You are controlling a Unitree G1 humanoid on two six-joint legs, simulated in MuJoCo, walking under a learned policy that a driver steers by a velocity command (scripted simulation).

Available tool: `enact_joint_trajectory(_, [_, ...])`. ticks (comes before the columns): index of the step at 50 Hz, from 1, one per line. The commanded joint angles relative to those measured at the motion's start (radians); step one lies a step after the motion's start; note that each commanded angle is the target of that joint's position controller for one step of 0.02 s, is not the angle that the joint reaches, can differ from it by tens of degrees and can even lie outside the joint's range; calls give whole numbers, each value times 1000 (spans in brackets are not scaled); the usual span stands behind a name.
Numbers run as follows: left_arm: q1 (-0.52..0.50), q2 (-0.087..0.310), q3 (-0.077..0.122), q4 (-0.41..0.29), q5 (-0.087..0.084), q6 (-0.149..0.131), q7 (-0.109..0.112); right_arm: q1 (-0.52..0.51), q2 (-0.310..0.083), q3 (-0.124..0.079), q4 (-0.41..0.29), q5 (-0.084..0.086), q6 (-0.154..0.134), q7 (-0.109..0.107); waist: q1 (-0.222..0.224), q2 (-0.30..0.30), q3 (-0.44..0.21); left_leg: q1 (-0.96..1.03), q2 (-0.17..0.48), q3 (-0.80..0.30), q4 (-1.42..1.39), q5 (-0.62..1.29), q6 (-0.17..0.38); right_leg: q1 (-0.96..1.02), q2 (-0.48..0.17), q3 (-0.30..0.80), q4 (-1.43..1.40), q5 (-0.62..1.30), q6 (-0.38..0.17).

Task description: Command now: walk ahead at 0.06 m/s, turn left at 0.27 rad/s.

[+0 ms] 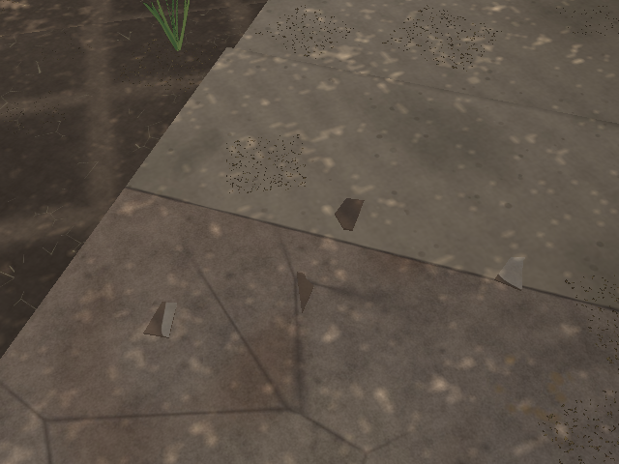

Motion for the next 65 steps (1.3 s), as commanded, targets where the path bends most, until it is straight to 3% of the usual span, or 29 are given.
enact_joint_trajectory(1, [-26, 158, 39, -54, -10, 14, -3, 89, -59, -10, -36, -3, -25, -9, -55, -136, -109, 238, -38, 48, -252, 72, 28, -18, -196, 157, -58, 146, -119])
enact_joint_trajectory(2, [12, 131, 33, -42, -2, 21, -5, 92, -74, -9, -35, -8, -38, -16, -52, -59, -104, 308, 7, -33, -383, 145, 35, -61, -164, 135, 0, 70, -61])
enact_joint_trajectory(3, [70, 39, 11, -63, 10, 26, -15, 96, -144, -13, -54, -23, -53, -27, -17, 205, -141, 381, 290, -358, -485, 313, 66, -149, -71, 42, 229, -233, 16])
enact_joint_trajectory(4, [38, 36, 4, -74, -10, 50, -2, 70, -199, -25, -64, -6, -55, -37, -47, 271, -90, 202, 391, -445, -504, 407, 207, -165, 34, 102, 285, -417, 32])
enact_joint_trajectory(5, [11, 85, 15, -66, -17, 66, 1, 75, -150, -17, -43, -4, -57, -39, -53, 194, -58, 170, 337, -382, -493, 406, 235, -129, 14, 166, 346, -378, 34])
enact_joint_trajectory(6, [6, 81, 19, -57, -23, 69, -4, 27, -106, 2, -36, -3, -58, -41, -23, 179, -35, 159, 279, -307, -495, 397, 215, -130, 21, 181, 352, -323, 30])
enact_joint_trajectory(7, [26, 81, 21, -34, -21, 65, -5, -11, -89, 8, -35, -6, -57, -44, -3, 165, -36, 171, 226, -247, -496, 401, 185, -118, 26, 181, 341, -272, 29])
enact_joint_trajectory(9, [65, 89, 27, 2, -4, 60, -5, -14, -75, 13, -28, 3, -64, -55, -1, 153, -82, 235, 189, -181, -454, 578, 177, -89, 42, 168, 356, -230, 32])
enact_joint_trajectory(10, [66, 75, 24, 8, -7, 59, -5, -2, -66, 17, -20, 6, -67, -55, -3, 126, -104, 255, 190, -167, -439, 624, 179, -69, 45, 172, 341, -231, 35])
enact_joint_trajectory(12, [39, 44, 13, 10, -15, 60, -3, 8, -63, 17, -1, 7, -72, -56, -17, 115, -108, 271, 188, -162, -425, 582, 178, -38, 47, 174, 253, -227, 38])
enact_joint_trajectory(15, [28, 40, 8, 21, -20, 61, 9, 17, -70, 14, 26, 3, -66, -59, -33, 134, -98, 269, 186, -197, -409, 469, 182, 13, 67, 163, 101, -197, 35])
enact_joint_trajectory(17, [67, 29, 2, 47, -16, 50, 17, -4, -71, 12, 39, 14, -62, -63, -2, 98, -102, 213, 163, -200, -387, 358, 139, 140, 61, 163, -99, 7, 21])
enact_joint_trajectory(19, [66, 87, 4, 47, 8, 25, 22, 26, -33, 21, 50, 12, -68, -59, -30, 5, -102, 125, 105, -177, -354, 207, 70, 226, -85, 317, -159, 126, -5])
enact_joint_trajectory(20, [-9, 117, 13, 60, -15, 22, 16, 49, -10, 22, 65, 16, -61, -51, -85, -141, -27, 204, 26, -105, -399, 160, 53, 44, -89, 334, -154, 76, -32])
enact_joint_trajectory(21, [-37, 67, 2, 53, -15, 15, 7, 40, -43, 17, 93, 7, -60, -52, -63, -109, -16, 274, 36, -108, -388, 196, 45, -3, -74, 324, -179, 11, -26])
enact_joint_trajectory(22, [-20, 57, -1, 64, -15, 10, 4, 39, -60, 9, 111, 8, -61, -53, -47, -87, -11, 286, 46, -116, -381, 221, 52, -4, -50, 301, -184, -21, -13])
enact_joint_trajectory(33, [18, 46, -1, 179, -15, 7, 21, 82, -43, 9, 266, 13, -70, -61, -31, -8, -4, 233, 62, -131, -436, 202, 40, 80, -28, 280, -182, -38, -28])
enact_joint_trajectory(47, [54, 3, -20, 291, -15, 3, 27, 136, -16, 24, 399, 14, -68, -71, -39, -10, 12, 243, 70, -126, -440, 201, 39, 65, -18, 274, -186, -27, -30])
enact_joint_trajectory(65, [113, -43, -33, 359, -15, -1, 36, 163, 35, 37, 468, 16, -68, -78, -38, -7, 23, 241, 71, -114, -425, 229, 36, 65, -12, 271, -172, 6, -31])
